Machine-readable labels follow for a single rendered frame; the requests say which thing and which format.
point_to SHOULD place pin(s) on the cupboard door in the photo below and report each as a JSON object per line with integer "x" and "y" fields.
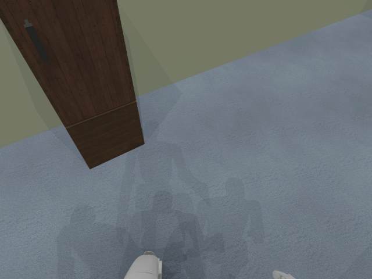
{"x": 87, "y": 73}

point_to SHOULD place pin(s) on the robot left thigh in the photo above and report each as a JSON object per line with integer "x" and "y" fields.
{"x": 145, "y": 267}

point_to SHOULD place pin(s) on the handle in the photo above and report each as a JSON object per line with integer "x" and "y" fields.
{"x": 36, "y": 41}

